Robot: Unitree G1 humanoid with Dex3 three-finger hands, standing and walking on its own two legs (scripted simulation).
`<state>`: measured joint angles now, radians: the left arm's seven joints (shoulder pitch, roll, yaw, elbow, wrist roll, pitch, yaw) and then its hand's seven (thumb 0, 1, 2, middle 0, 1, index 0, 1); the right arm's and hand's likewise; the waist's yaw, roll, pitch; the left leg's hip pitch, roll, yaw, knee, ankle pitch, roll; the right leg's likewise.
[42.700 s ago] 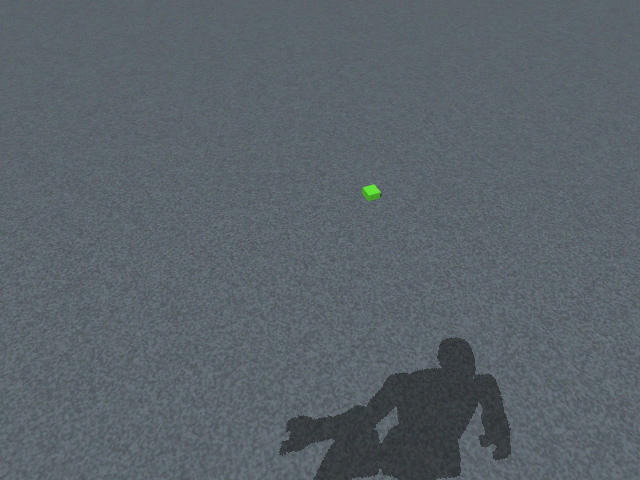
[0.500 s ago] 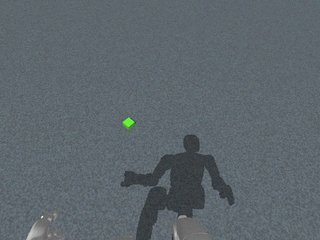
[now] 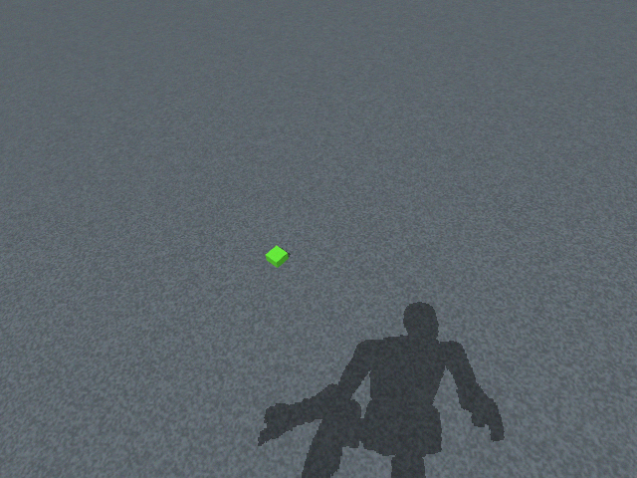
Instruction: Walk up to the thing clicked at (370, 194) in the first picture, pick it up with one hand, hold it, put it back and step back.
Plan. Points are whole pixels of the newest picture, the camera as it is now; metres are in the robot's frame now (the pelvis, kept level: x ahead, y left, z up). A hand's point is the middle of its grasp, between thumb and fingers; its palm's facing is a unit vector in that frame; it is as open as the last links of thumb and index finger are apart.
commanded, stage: step back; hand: left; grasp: from above
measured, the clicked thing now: (277, 256) +1.04 +0.27 -0.74
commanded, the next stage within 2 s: stand in 0.76 s
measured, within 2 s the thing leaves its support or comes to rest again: neither
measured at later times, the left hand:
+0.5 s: hand out of the picture +0.10 +0.25 -0.13, palm faces +0.03 -0.92 -0.38, open 7.3 cm
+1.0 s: hand out of the picture +0.14 +0.27 -0.14, palm faces +0.03 -0.95 -0.32, open 7.3 cm
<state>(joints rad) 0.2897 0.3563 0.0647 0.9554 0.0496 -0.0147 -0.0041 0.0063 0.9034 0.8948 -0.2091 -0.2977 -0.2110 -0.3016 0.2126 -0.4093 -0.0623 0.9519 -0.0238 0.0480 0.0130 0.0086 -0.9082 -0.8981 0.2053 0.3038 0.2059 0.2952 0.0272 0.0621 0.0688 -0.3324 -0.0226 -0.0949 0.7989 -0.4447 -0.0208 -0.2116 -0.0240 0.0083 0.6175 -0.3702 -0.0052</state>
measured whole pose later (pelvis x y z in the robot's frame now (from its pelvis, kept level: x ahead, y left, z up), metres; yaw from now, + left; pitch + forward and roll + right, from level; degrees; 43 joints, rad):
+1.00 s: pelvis +0.06 +0.02 +0.01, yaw +3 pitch -2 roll +0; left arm 0.08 0.35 0.00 1.09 0.00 -0.01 -0.01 0.00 0.91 0.90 -0.20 -0.30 -0.21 -0.30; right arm 0.07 -0.34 -0.01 1.07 0.00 -0.03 0.00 0.01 -0.91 -0.90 0.21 0.30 0.21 0.30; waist 0.01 -0.01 0.09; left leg -0.13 0.01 -0.01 0.43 -0.26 -0.01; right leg -0.15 -0.04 -0.02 0.43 -0.25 0.03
